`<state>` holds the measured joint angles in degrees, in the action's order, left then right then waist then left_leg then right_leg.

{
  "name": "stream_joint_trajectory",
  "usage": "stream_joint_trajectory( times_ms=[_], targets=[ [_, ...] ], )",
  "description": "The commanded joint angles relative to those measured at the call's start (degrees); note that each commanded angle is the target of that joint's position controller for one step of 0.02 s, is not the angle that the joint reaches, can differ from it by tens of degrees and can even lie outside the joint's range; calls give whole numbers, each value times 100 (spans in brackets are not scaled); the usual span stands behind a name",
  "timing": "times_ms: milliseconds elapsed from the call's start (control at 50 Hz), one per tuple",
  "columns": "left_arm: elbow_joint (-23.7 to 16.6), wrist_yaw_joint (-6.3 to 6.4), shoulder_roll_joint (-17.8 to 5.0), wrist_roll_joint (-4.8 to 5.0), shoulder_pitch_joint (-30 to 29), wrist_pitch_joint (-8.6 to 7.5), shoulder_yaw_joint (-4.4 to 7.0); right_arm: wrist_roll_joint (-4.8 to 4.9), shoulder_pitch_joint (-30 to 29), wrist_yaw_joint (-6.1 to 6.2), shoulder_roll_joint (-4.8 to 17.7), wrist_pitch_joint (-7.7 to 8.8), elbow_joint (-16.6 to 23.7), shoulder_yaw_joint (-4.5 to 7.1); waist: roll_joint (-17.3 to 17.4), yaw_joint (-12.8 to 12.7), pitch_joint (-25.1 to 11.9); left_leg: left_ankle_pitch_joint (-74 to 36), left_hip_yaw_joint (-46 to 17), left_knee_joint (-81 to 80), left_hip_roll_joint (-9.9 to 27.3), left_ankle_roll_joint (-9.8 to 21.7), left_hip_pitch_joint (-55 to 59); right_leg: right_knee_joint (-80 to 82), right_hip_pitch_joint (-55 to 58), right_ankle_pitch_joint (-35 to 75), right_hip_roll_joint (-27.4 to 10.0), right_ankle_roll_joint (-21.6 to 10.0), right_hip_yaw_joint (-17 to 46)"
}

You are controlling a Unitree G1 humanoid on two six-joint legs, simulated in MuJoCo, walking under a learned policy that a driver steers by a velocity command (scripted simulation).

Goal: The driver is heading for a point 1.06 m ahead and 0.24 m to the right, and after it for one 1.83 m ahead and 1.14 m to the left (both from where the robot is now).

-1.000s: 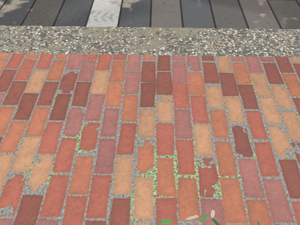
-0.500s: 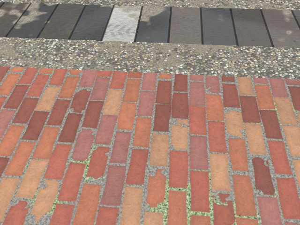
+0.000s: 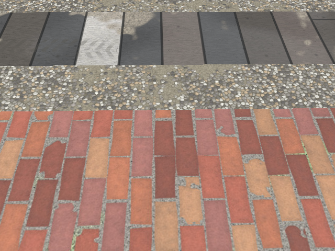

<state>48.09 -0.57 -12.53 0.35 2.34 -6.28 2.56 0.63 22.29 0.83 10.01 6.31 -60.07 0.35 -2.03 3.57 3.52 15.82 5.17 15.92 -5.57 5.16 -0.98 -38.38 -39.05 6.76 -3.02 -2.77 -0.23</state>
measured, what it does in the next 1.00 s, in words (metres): walks ahead: right foot, then left foot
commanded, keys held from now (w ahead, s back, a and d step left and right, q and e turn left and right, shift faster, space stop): shift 0.98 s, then w+shift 0.02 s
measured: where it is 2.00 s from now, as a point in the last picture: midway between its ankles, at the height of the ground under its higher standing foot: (181, 174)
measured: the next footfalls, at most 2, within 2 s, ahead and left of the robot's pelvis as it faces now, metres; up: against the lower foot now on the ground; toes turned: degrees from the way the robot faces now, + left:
right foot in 0.10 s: +0.28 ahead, -0.08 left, +0.00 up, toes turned +0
left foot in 0.42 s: +0.20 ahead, +0.14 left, +0.00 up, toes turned +0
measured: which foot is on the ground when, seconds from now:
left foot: down 0.00-0.12, up 0.14-0.40, down 0.42-1.00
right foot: up 0.00-0.08, down 0.10-1.00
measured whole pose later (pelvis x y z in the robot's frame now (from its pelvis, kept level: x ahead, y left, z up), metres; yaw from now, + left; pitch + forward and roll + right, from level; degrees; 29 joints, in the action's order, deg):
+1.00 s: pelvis +0.20 +0.03 -0.01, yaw -1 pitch -1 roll +0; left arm 60.8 2.1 -11.0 0.3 9.3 0.0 1.9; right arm 0.0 15.3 1.7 9.8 1.7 -62.1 0.8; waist -0.2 0.1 1.7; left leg 19.8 1.0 29.6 -0.9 1.3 -9.2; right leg -30.0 -17.0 -12.4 0.3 -0.5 0.1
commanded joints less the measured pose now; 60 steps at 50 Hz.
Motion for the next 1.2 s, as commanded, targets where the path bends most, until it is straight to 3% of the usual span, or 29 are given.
stream_joint_trajectory(
  times_ms=[20,60,80,100,120,140,160,180,200,240,280,340,380,420,460,500,560,620,740,980,1000,1020,1040,1060,1080,1100,1140,1160,1200],
  targets=[
    [-283,-107,-222,-14,-43,4,-15,26,-15,156,1053,6,163,168,679,-259,-266,-4527,-423,36,1302,88,-617,833,1469,652,395,-43,-195],
    [-118,-119,-570,-72,513,-4,94,-20,-187,166,1063,-72,158,196,740,-589,-552,-5016,-556,717,1410,40,-182,913,1939,296,542,-205,-112],
    [128,-111,-677,-102,1145,-33,159,-32,-399,149,1037,-135,211,195,673,-922,-782,-5218,-488,1419,1306,-20,-7,1192,2424,474,614,-306,-160],
    [287,-78,-889,-165,1578,-63,223,-65,-416,91,1017,-159,277,184,325,-1078,-1078,-4420,-363,2512,963,-173,-209,1384,3178,2181,284,-472,51],
    [330,-48,-1158,-364,1863,-19,221,-145,355,6,557,-159,187,56,-841,-775,-1898,-1139,-334,4651,400,-491,-1753,659,5028,4859,-1103,-1430,1351],
    [367,-48,-619,-383,1879,21,24,-33,1227,-108,165,-157,-106,-79,-1337,-502,-2928,2395,-1047,5884,35,-666,-2478,830,5817,5354,-2119,-2344,2808],
    [269,-77,-473,-217,1504,77,-5,47,890,-165,696,-192,-102,53,-578,-576,-2582,2252,-1448,6146,274,-628,-2555,1233,4998,3836,-1815,-2156,2699],
    [110,-60,-497,-90,790,125,-13,78,237,-131,858,-278,109,126,-130,-426,-1752,1917,-1202,6035,501,-668,-2824,1568,4073,2115,-1599,-1850,2302],
    [38,-50,-376,-43,319,163,-85,34,-236,-48,855,-391,189,178,372,-312,-1114,1679,-1028,5602,693,-706,-2762,1998,3021,790,-1342,-1548,1927],
    [24,-14,-559,-171,-63,245,-55,-32,-345,92,652,-608,252,183,6,-66,-665,1231,-801,4394,837,-738,-1905,2443,1574,-673,-844,-1118,1363],
    [110,39,-594,-282,132,295,-29,-56,-260,195,483,-656,174,157,-319,-89,-776,1172,-625,3583,731,-758,-1526,2495,1425,-806,-610,-1087,1067],
    [186,126,-641,-161,311,323,-11,-58,-351,234,555,-722,116,176,-385,-145,-1090,433,-605,2657,746,-669,-1182,2577,1608,-2273,-673,-1013,1195],
    [204,180,-684,-53,233,401,-2,-112,-406,199,582,-745,69,202,-414,-48,-910,-152,-428,1995,632,-545,-789,2646,1259,-3521,-553,-735,1147],
    [338,199,-514,-36,470,437,-46,-238,-452,170,610,-744,71,199,-261,-45,-563,-154,-560,1384,789,-320,-727,2583,1037,-4281,-348,-278,1042],
    [359,239,-530,-28,652,466,9,-165,-590,173,978,-670,28,270,593,-348,-77,1388,-987,663,1033,-49,-2020,2020,1699,-3472,209,40,352],
    [441,269,-383,-73,741,458,-4,-152,-881,170,728,-514,37,204,1033,-516,-123,1695,-1120,139,1082,-153,-2638,1468,2667,-2370,284,68,178],
    [631,261,-385,-132,938,476,9,-96,-930,160,693,-369,35,204,759,-555,-159,1195,-1058,214,1027,-280,-2491,1378,2871,-1925,227,-18,177],
    [705,236,-394,-75,846,472,12,-69,-615,161,683,-346,-47,197,350,-404,-143,559,-907,477,914,-257,-2078,1418,2640,-1835,179,-89,236],
    [876,220,-375,-32,889,479,2,-63,-338,125,630,-361,-111,160,200,-326,-459,-533,-766,766,834,-246,-1656,1168,2904,-758,144,-92,237],
    [1129,287,-398,-4,833,614,26,-71,-276,105,505,-448,-134,130,263,-347,-322,-1069,-676,774,759,-257,-1455,1052,3005,-483,120,-54,263],
    [1266,279,-322,12,1031,625,22,-42,-14,110,529,-467,-257,158,379,-312,-573,258,-676,628,721,-140,-1302,882,3040,-1840,344,-68,4],
    [1282,259,-400,75,1014,619,70,29,112,108,750,-480,-267,239,602,-254,-284,2056,-1031,384,889,138,-1368,584,2545,-3559,551,-79,-191],
    [1089,228,-494,115,578,543,98,94,400,111,985,-436,-252,315,803,-30,193,3525,-1880,-165,1436,507,-1204,180,1511,-4224,541,-87,-178],
    [771,168,-335,219,-38,396,44,152,468,123,1335,-323,-231,427,1339,114,713,4084,-3147,-948,2371,959,-923,-506,541,-3496,419,-118,-309],
    [575,118,-377,247,-456,248,46,85,417,134,1355,-190,-185,455,1249,198,1048,3621,-3841,-1246,2897,1208,-640,-1156,-296,-3250,57,-183,57],
    [549,75,-459,246,-474,137,92,11,418,126,1156,-70,-161,418,946,122,1032,3038,-3833,-1181,2952,1182,-33,-1644,-1062,-3103,-167,-222,266],
    [591,-3,-454,225,-255,-21,126,37,356,55,914,31,-92,374,679,-26,657,2014,-3174,-927,2688,898,688,-1840,-1574,-2680,-417,-215,342],
    [600,-31,-491,204,-238,-61,151,63,268,33,865,9,-18,368,643,-64,485,1620,-2662,-955,2457,706,612,-1407,-1237,-2454,-442,-165,234],
    [581,-77,-281,168,-341,-72,103,61,94,20,953,-40,143,389,857,-81,340,1105,-1857,-1008,2017,496,-185,-630,-44,-2087,-256,14,-136]
  ],
)
Velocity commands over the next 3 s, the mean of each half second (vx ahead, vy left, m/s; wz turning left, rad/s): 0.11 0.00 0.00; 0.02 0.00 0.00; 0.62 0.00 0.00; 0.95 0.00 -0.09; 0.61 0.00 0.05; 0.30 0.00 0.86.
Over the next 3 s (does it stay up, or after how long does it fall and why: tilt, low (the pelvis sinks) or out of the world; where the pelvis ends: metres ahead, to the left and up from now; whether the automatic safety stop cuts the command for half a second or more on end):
stays up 1.38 -0.05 0.01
